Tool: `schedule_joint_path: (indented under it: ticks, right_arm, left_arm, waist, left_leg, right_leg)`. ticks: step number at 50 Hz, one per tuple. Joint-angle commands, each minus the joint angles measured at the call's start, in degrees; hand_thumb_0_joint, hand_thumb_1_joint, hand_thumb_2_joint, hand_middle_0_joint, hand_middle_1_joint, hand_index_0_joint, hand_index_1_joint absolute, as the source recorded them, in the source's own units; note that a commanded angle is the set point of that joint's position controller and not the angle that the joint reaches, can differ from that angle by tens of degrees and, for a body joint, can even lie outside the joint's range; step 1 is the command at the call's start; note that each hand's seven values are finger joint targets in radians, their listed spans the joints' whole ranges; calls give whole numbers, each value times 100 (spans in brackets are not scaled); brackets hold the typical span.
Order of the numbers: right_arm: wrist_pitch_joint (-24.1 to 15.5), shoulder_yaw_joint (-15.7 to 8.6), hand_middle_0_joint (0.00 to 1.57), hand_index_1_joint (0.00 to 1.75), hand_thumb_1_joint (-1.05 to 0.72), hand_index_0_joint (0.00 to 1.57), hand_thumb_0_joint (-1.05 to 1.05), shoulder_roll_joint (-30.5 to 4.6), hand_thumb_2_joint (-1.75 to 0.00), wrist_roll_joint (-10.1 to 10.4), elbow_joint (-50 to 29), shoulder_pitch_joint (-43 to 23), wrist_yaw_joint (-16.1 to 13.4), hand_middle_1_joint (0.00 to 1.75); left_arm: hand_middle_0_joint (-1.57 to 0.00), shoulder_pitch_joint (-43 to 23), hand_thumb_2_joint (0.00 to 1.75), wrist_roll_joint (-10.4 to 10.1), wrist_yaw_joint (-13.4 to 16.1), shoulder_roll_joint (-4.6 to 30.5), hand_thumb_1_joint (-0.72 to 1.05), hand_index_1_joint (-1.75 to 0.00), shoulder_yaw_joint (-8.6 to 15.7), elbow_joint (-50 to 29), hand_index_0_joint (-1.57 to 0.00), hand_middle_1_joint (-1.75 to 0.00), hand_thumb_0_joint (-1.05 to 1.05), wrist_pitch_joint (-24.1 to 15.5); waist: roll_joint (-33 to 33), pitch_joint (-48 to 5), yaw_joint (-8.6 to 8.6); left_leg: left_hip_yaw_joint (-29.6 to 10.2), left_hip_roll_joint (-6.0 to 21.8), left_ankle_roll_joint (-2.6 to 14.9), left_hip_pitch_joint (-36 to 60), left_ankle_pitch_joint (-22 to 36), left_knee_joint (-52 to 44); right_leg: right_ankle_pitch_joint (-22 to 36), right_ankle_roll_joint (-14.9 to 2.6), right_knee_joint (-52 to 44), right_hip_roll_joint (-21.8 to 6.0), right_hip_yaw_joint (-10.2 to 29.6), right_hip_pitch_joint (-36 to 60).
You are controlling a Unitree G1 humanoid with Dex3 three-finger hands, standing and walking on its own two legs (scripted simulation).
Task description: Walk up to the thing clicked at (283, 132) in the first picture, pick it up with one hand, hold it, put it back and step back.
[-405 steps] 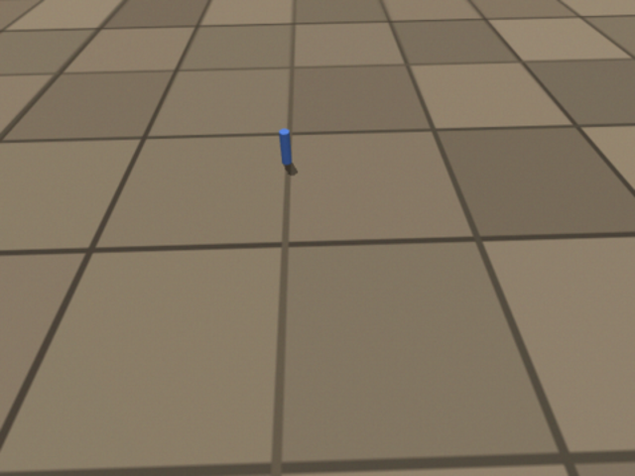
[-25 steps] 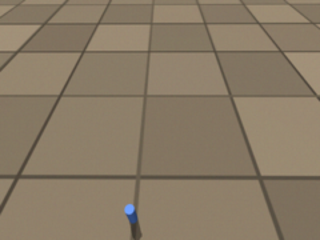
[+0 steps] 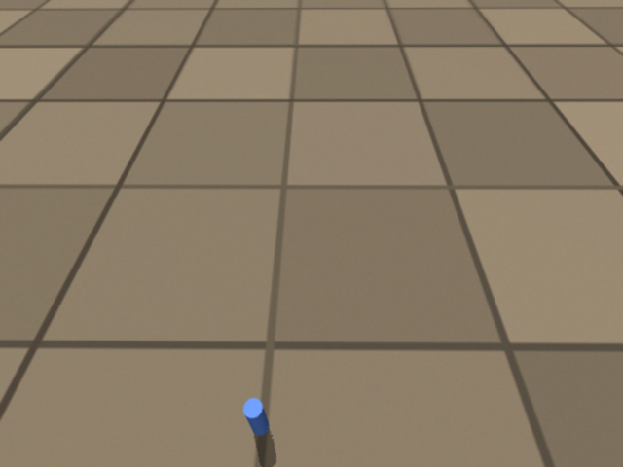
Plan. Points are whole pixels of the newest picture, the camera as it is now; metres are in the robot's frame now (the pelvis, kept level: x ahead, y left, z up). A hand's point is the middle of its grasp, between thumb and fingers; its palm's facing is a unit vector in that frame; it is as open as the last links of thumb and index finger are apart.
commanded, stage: go down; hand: left
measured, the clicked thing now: (256, 417) +0.35 +0.19 -0.69
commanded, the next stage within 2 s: none
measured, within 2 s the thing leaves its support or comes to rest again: neither
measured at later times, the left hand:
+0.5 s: hand out of the picture +0.14 +0.27 -0.19, palm faces +0.06 -0.94 -0.33, open 15.5 cm
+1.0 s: hand out of the picture +0.13 +0.30 -0.23, palm faces +0.12 -0.95 -0.28, open 17.4 cm
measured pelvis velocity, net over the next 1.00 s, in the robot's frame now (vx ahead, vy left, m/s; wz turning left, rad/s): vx -0.03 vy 0.00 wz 0.00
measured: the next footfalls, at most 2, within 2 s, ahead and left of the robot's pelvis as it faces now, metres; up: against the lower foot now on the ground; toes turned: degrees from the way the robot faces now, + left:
none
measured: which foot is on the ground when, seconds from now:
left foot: down 0.00-1.00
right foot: down 0.00-1.00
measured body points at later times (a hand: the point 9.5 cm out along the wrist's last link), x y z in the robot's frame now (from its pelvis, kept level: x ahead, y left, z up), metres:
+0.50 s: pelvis -0.02 +0.00 -0.05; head +0.06 +0.01 +0.39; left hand +0.14 +0.32 -0.17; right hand +0.08 -0.27 -0.16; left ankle +0.00 +0.13 -0.75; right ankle -0.02 -0.13 -0.75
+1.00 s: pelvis -0.03 +0.00 -0.12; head +0.07 +0.02 +0.32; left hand +0.13 +0.35 -0.21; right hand +0.16 -0.25 -0.19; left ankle +0.00 +0.13 -0.75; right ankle -0.02 -0.13 -0.75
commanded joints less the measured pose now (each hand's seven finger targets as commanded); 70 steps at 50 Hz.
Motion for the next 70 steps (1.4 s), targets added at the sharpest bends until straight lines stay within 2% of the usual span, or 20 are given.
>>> schedule_joint_path:
  ticks: [1, 2, 3, 4, 5, 8, 11, 17, 22, 26, 35, 37, 42, 46, 51, 54, 62, 65, 67, 70]
  right_arm:
    - [-92, -217, 20, 30, -90, 20, 0, -1203, -90, 10, -345, -197, -73, 30]
    - [-94, -228, 21, 29, -95, 20, 0, -1235, -90, 18, -360, -248, -67, 29]
    - [-358, 17, 20, 30, -98, 20, 0, -286, -92, 408, -1984, 2, -189, 30]
    - [-338, -10, 20, 30, -97, 20, 0, -432, -92, 410, -1642, 291, -245, 30]
    - [-273, -121, 20, 30, -97, 20, 0, -607, -92, 440, -1669, 558, -306, 30]
    - [-283, -347, 20, 30, -97, 20, 0, -621, -92, 288, -2048, 723, -331, 30]
    - [-315, -480, 20, 30, -94, 20, 0, -524, -91, 170, -2406, 965, -232, 30]
    - [-359, -516, 20, 30, -90, 20, 0, -431, -90, 216, -3121, 712, -156, 30]
    - [-542, -566, 20, 30, -88, 20, 0, -405, -89, 179, -3482, 840, -149, 30]
    - [-663, -565, 20, 30, -88, 20, 0, -382, -89, 185, -3697, 859, -242, 30]
    - [-917, -482, 20, 30, -86, 20, 0, -304, -88, 152, -3941, 733, -415, 30]
    - [-963, -497, 20, 30, -87, 20, 0, -324, -89, 135, -3976, 742, -444, 30]
    - [-1079, -456, 20, 30, -87, 20, 0, -265, -89, 82, -4018, 708, -480, 30]
    - [-1196, -436, 20, 30, -89, 20, 0, -278, -89, 37, -3988, 666, -472, 30]
    - [-1345, -449, 20, 30, -92, 20, 0, -371, -90, 4, -3968, 547, -463, 30]
    - [-1403, -413, 20, 30, -91, 20, 0, -511, -90, 13, -3879, 499, -426, 30]
    - [-1309, -482, 20, 30, -89, 20, 0, -801, -89, -17, -3654, 468, -398, 30]
    - [-1274, -459, 20, 30, -89, 20, 0, -842, -90, -29, -3547, 493, -400, 30]
    - [-1267, -430, 20, 30, -88, 20, 0, -801, -90, -39, -3454, 481, -422, 30]
    - [-1269, -403, 20, 30, -88, 20, 0, -854, -90, -35, -3364, 481, -427, 30]
  left_arm:
    - [-20, -181, 90, 7, 67, 1223, 90, -30, 259, -333, -20, -30, 0, -120]
    - [-12, -132, 82, 6, 64, 1205, 82, -22, 248, -324, -12, -22, 0, -127]
    - [-4, -2142, 74, -296, 141, 365, 74, -14, 307, -2334, -4, -14, 0, -658]
    - [-2, -2850, 66, -300, 181, 578, 66, -6, 392, -1957, -3, -6, 0, -608]
    - [-2, -1745, 58, -212, 192, 956, 58, -5, 657, -990, -3, -6, 0, -385]
    - [-4, -1858, 34, 139, 14, 1620, 34, -5, 1184, -608, -5, -6, 0, -293]
    - [-6, -587, 15, 357, -160, 1337, 10, -5, 1407, -479, -7, -6, 0, -110]
    - [-7, -450, 9, 372, -260, 1361, -23, -6, 1730, -1158, -8, -6, 0, 233]
    - [-8, -270, 5, 281, -421, 1377, -44, -7, 1973, -2168, -9, -8, 0, 118]
    - [-9, -135, 2, 183, -487, 1293, -56, -8, 1924, -3072, -9, -8, 0, 253]
    - [-10, 577, 1, 54, -588, 1270, -61, -6, 2065, -4061, -10, -6, 0, 751]
    - [-9, 683, 2, 43, -618, 1494, -59, -6, 2282, -4310, -9, -6, 0, 790]
    - [-9, 856, 2, -63, -792, 1410, -58, -6, 2390, -4285, -9, -7, 0, 730]
    - [-9, 377, 1, -170, -1039, 1597, -59, -6, 2573, -4134, -10, -6, 0, 365]
    - [-8, -387, 0, -408, -1511, 1867, -56, -3, 2877, -3580, -8, -4, 0, -568]
    - [-8, -778, 0, -582, -1807, 2379, -61, -2, 3315, -3485, -8, -2, 0, -1113]
    - [-6, -1185, 0, -872, -2498, 2823, -58, -2, 3842, -2672, -6, -2, 0, -1597]
    - [-6, -1564, 1, -900, -2645, 3208, -60, -3, 4066, -2709, -6, -3, 0, -1714]
    - [-5, -1996, 3, -966, -2734, 3288, -59, -3, 4110, -2734, -5, -4, 0, -1787]
    - [-4, -2238, 5, -1027, -2848, 3458, -55, -4, 4267, -2493, -5, -4, 0, -1870]
  waist:
    - [24, -313, 18]
    - [36, -323, 39]
    - [113, 117, -669]
    - [33, -111, -527]
    - [-199, -35, -361]
    - [-221, -903, -146]
    - [297, -1568, 162]
    - [108, -1470, 58]
    - [338, -1767, 3]
    - [393, -1942, -120]
    - [467, -1947, -187]
    - [522, -2128, -110]
    - [473, -2161, -176]
    - [461, -2032, -237]
    - [343, -2431, -252]
    - [684, -3098, -33]
    - [702, -3950, 174]
    - [718, -4180, 178]
    - [754, -4004, 89]
    - [756, -4050, 83]
  left_leg:
    - [-526, 640, 166, 23, 988, -249]
    - [-538, 657, 178, 104, 1010, -212]
    - [147, -160, 155, -537, 185, 153]
    - [121, -179, 167, -515, 47, 261]
    - [113, -163, 168, -670, 6, 318]
    - [64, -191, 181, -1021, 276, 980]
    - [46, -257, 95, -1331, 733, 1475]
    - [-8, -190, 117, -2112, 548, 2073]
    - [-134, -75, 112, -2625, 57, 2745]
    - [-206, -14, 114, -2796, -161, 2997]
    - [-282, 22, 110, -3330, -497, 3483]
    - [-268, 11, 119, -3348, -330, 3630]
    - [-292, 16, 141, -3664, -75, 4035]
    - [-261, 7, 178, -4248, -419, 4498]
    - [-248, -33, 230, -5199, -1021, 5363]
    - [-376, -18, 198, -5390, -793, 5751]
    - [-534, 4, 165, -5929, -855, 6510]
    - [-558, 11, 183, -6081, -735, 6775]
    - [-536, 19, 196, -6461, -1342, 6916]
    - [-572, 29, 192, -6770, -1614, 7109]
  right_leg:
    - [891, -184, -254, -661, 487, -47]
    - [877, -186, -250, -659, 482, -80]
    - [581, -144, 153, 159, 106, -1433]
    - [428, -142, 242, 134, 48, -1164]
    - [239, -170, 265, 183, -15, -1143]
    - [463, -189, 858, 154, 36, -1267]
    - [767, -266, 1461, 155, 60, -1284]
    - [508, -253, 1955, 202, 36, -1928]
    - [-86, -269, 2801, 232, 23, -2822]
    - [-272, -248, 3090, 237, 25, -3220]
    - [-579, -222, 3534, 234, -13, -3771]
    - [-453, -223, 3645, 217, 2, -3785]
    - [-276, -221, 3979, 206, -9, -4108]
    - [-508, -212, 4373, 182, 54, -4678]
    - [-1027, -202, 5109, 143, 213, -5583]
    - [-1025, -267, 5790, 156, 154, -6092]
    - [-1243, -321, 6596, 187, 126, -6931]
    - [-1148, -327, 6866, 196, 74, -7155]
    - [-1626, -307, 6878, 195, 166, -7408]
    - [-1833, -312, 7106, 202, 155, -7662]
